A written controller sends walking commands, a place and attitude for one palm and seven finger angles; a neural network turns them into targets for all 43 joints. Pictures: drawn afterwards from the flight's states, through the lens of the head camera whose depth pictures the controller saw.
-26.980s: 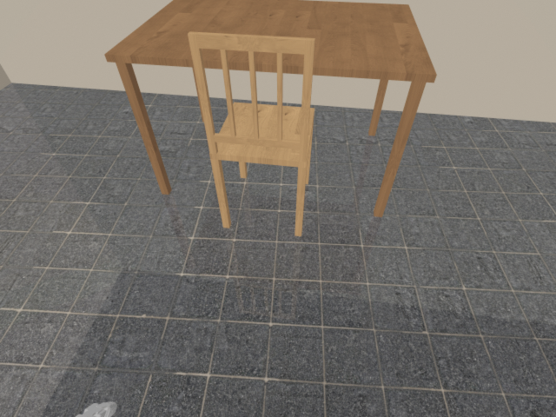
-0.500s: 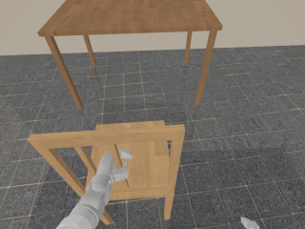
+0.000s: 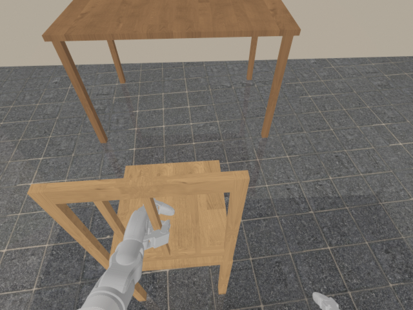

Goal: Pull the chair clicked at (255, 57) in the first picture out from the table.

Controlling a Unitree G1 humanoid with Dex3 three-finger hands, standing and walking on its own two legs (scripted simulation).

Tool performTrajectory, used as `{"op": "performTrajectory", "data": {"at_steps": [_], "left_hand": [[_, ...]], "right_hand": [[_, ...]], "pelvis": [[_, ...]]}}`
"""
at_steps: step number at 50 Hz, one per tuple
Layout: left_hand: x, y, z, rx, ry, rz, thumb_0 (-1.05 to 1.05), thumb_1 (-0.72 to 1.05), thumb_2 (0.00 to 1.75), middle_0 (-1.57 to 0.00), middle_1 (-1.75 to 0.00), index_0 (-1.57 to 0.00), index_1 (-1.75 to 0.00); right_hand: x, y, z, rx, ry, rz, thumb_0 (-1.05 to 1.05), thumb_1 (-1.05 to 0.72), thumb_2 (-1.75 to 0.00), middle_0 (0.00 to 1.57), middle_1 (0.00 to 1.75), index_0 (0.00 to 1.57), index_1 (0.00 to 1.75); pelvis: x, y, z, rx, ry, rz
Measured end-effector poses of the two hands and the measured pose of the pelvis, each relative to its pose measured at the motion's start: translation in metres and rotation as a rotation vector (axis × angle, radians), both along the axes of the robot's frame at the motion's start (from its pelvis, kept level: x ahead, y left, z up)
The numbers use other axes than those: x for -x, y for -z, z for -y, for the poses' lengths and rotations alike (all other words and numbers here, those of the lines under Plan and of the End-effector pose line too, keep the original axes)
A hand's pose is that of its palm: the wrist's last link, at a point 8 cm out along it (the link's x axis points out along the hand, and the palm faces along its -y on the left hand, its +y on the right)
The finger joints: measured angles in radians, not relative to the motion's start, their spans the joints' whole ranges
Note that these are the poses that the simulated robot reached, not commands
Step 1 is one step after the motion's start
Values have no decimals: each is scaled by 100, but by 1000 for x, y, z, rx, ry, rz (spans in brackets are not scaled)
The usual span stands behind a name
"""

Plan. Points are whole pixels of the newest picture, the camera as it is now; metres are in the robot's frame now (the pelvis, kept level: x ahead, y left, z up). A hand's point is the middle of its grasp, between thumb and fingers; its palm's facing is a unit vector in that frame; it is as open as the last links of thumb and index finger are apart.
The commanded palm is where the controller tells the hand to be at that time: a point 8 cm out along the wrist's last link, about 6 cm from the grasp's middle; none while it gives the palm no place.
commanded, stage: open the thumb and straighten the fingers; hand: left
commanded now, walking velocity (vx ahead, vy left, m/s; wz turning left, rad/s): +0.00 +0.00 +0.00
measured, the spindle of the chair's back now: (158, 229) +0.31 +0.12 -0.08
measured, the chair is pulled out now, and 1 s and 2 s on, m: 0.78 0.78 0.78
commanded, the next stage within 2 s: draw the fingers out of the gap in 0.64 s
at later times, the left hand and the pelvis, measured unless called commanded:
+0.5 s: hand (158, 235) +0.29 +0.11 -0.05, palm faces -0.08 -0.98 -0.16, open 15.7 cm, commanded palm +0.27 +0.17 -0.03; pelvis -0.01 +0.00 -0.02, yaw +0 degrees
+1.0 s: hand (150, 261) +0.23 +0.12 -0.06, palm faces -0.09 -0.98 -0.16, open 17.5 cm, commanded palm +0.22 +0.18 -0.04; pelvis +0.00 +0.00 -0.03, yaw +1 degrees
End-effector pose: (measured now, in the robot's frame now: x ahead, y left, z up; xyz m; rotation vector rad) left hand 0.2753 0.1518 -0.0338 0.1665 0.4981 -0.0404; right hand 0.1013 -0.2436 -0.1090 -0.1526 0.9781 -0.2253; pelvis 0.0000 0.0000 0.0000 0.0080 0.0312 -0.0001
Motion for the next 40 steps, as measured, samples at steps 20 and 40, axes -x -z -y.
{"op": "performTrajectory", "data": {"at_steps": [20,40], "left_hand": [[2,0,-11,-20,7,8,0,-44,25,-29,-91,-32,-94],[8,3,-21,-3,11,13,-1,-54,20,-2,-4,-2,-4]], "right_hand": [[-9,14,6,-10,-41,96,1,-90,-90,20,30,20,30],[-24,9,14,37,-69,153,1,-90,-90,20,30,20,30]], "pelvis": [[6,20,1,0,-6,-95],[4,28,4,4,-17,-114]]}}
